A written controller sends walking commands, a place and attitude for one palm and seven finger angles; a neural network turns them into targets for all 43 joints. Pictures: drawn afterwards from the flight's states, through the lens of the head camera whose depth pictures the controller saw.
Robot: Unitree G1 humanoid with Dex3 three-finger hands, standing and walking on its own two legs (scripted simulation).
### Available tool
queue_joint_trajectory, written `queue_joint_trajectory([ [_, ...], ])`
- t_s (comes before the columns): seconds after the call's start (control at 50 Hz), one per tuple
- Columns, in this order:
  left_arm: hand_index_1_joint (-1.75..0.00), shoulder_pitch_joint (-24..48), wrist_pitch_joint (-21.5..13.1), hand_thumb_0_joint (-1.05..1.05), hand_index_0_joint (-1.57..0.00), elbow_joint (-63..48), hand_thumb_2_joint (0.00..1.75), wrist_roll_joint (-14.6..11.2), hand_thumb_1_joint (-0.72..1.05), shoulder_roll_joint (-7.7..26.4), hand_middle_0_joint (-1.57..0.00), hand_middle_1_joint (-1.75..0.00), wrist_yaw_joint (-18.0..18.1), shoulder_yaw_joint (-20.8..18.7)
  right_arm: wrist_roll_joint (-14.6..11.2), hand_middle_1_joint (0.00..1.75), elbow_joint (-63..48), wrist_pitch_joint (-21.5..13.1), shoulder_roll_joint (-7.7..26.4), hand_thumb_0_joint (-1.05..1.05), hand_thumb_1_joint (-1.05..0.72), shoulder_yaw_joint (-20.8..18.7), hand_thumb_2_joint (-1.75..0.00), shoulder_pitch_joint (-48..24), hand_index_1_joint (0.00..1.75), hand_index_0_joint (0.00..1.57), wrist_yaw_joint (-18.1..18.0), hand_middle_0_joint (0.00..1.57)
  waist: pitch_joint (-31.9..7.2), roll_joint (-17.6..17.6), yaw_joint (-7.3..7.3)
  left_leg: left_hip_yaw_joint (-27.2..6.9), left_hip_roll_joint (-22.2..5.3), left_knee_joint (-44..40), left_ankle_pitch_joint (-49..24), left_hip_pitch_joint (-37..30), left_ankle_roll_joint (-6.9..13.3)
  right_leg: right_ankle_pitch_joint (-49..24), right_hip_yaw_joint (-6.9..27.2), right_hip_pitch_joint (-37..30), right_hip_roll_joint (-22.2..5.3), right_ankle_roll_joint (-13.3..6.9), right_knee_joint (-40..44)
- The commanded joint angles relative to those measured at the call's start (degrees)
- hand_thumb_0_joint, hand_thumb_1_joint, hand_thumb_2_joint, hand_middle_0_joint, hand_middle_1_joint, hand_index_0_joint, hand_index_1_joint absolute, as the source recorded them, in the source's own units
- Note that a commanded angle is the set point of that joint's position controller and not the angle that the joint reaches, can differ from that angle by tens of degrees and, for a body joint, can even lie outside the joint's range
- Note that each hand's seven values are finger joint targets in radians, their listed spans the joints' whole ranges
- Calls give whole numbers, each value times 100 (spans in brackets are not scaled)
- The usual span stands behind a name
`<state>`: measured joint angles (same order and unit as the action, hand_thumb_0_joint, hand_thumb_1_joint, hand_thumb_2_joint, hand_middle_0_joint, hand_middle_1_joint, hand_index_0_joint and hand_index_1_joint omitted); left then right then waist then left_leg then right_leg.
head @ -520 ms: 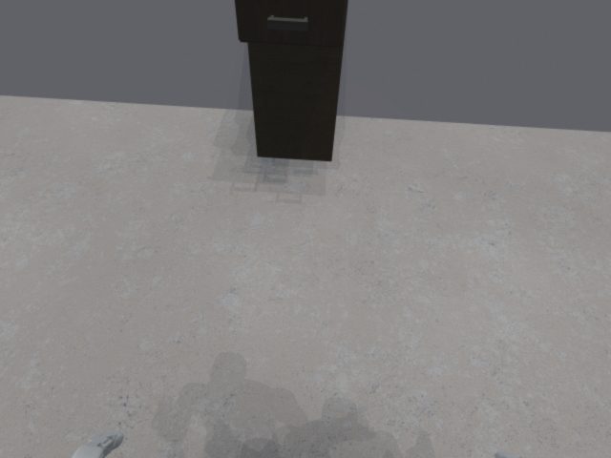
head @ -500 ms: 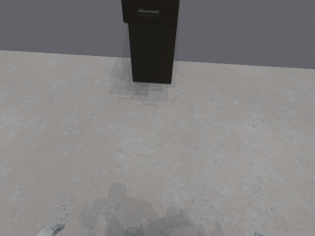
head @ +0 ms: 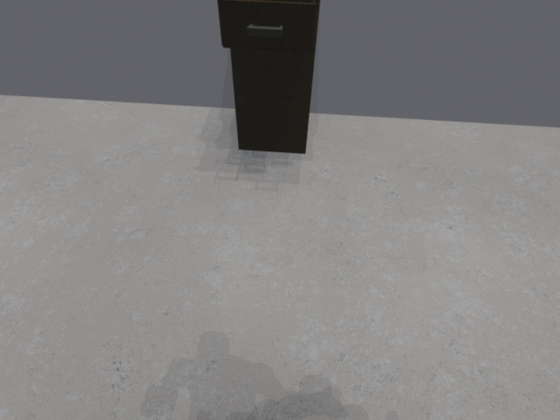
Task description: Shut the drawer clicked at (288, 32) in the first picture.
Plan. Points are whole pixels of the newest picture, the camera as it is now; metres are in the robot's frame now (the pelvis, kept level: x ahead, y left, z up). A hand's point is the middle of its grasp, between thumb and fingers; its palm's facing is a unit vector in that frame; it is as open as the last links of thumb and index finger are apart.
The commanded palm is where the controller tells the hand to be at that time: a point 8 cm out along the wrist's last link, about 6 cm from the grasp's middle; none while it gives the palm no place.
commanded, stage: stand and wait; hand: left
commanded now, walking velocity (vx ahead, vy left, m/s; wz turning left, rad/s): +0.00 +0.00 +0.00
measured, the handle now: (265, 29) +1.38 +0.15 +0.02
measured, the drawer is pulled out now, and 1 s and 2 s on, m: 0.28 0.28 0.28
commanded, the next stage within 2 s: look at it before walking up in 0.62 s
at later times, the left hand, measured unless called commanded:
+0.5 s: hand out of the picture +0.06 +0.23 -0.15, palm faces -0.03 -0.94 -0.34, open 7.4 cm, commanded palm none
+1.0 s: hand out of the picture +0.06 +0.23 -0.15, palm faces -0.04 -0.94 -0.33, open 7.4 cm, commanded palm none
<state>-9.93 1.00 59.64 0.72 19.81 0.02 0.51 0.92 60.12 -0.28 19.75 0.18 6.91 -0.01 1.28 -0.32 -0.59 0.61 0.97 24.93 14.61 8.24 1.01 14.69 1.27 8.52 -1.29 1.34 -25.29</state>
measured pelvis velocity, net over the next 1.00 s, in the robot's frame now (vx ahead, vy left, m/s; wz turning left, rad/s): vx -0.01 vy -0.02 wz -0.01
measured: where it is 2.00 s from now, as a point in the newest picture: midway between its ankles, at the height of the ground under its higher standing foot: outside the picture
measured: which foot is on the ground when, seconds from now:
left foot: down 0.00-1.00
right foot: down 0.00-1.00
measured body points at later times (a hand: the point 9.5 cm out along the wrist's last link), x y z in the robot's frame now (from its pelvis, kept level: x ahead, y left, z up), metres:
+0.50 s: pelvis -0.02 -0.02 +0.00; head -0.03 -0.02 +0.45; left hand +0.06 +0.28 -0.13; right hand +0.05 -0.31 -0.13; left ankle -0.01 +0.11 -0.74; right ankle -0.01 -0.14 -0.74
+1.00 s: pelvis -0.01 -0.02 +0.00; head +0.00 -0.02 +0.45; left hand +0.06 +0.28 -0.13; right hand +0.07 -0.31 -0.13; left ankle -0.01 +0.11 -0.74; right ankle -0.01 -0.14 -0.74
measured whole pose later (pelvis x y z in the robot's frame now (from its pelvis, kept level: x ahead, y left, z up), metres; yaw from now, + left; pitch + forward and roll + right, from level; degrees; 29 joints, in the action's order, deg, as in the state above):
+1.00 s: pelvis -0.01 -0.02 +0.00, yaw -1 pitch -1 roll +0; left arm -8.5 -0.2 62.4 0.7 19.5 -0.1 0.6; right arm 0.7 63.8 -0.6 19.4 0.5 7.0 0.2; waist 1.5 -0.1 -0.2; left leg 0.5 -0.8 21.7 12.2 8.4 -0.6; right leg 12.1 1.2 8.9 0.5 -0.2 -22.1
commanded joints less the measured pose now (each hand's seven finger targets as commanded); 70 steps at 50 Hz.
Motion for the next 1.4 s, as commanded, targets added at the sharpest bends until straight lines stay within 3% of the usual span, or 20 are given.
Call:
queue_joint_trajectory([
  [0.0, -30, 383, -205, 0, -20, -345, 90, -6, 90, 1162, -20, -30, 64, -254, -35, 30, -349, -182, 1161, 0, -90, -258, -90, -400, 30, 20, -91, 20, -288, 31, 45, -590, -735, -570, -918, -8, 152, -862, 420, 35, -528, -290, 443],
  [0.12, -30, 375, -222, 0, -20, -213, 90, -11, 90, 1177, -20, -30, 56, -232, -39, 30, -182, -169, 1175, 0, -90, -238, -90, -299, 30, 20, -72, 20, -160, -7, 54, -603, -728, -663, -536, 68, 120, -456, 525, 165, -545, -306, 629],
  [0.58, -30, 404, -246, 0, -20, -118, 90, 5, 90, 1157, -20, -30, 53, -243, -35, 30, 7, -171, 1128, 0, -90, -222, -90, -152, 30, 20, -55, 20, -104, -21, 53, -601, -749, -724, -438, 128, 61, -198, 651, 273, -530, -317, 798],
  [0.7, -30, 398, -264, 0, -20, -108, 90, -3, 90, 1149, -20, -30, 52, -242, -39, 30, 25, -189, 1137, 0, -90, -215, -90, -152, 30, 20, -61, 20, -318, -25, 60, -584, -784, -667, -760, -13, 54, -630, 618, 141, -535, -323, 720],
  [0.98, -30, 364, -282, 0, -20, -77, 90, -7, 90, 1152, -20, -30, 65, -242, -48, 30, 23, -185, 1143, 0, -90, -215, -90, -228, 30, 20, -78, 20, -400, 1, 55, -536, -821, -630, -1206, -169, 39, -1312, 548, -40, -562, -321, 639],
  [1.08, -30, 384, -274, 0, -20, -75, 90, -4, 90, 1151, -20, -30, 62, -243, -49, 30, 22, -178, 1139, 0, -90, -212, -90, -280, 30, 20, -83, 20, -284, 34, 47, -538, -821, -673, -1173, -140, 35, -1269, 526, -19, -558, -308, 676],
  [1.3, -30, 396, -274, 0, -20, -96, 90, -6, 90, 1158, -20, -30, 66, -251, -51, 30, 4, -195, 1165, 0, -90, -209, -90, -303, 30, 20, -94, 20, -427, 49, 46, -532, -846, -699, -1498, -297, 40, -1532, 486, -162, -549, -295, 641],
  [1.32, -30, 161, -226, 0, -20, 16, 90, -18, 90, 696, -20, -30, 84, -159, -28, 30, 104, -154, 703, 0, -90, -99, -90, -125, 30, 20, -77, 20, -554, 15, 38, -437, -837, -634, -1285, -352, -16, -1304, 432, -225, -564, -234, 640],
  [1.34, -30, -58, -160, 0, -20, 103, 90, -6, 90, 423, -20, -30, 89, -97, -8, 30, 182, -88, 397, 0, -90, -38, -90, 78, 30, 20, -57, 20, -456, -73, 35, -355, -770, -540, -614, -281, -63, -550, 460, -118, -507, -208, 616],
  [1.38, -30, -253, -101, 0, -20, 143, 90, 39, 90, 468, -20, -30, 37, -127, 27, 30, 196, -36, 373, 0, -90, -61, -90, 223, 30, 20, -24, 20, -49, -188, 0, -277, -624, -394, 707, 141, -30, 1001, 668, 166, -494, -295, 794],
])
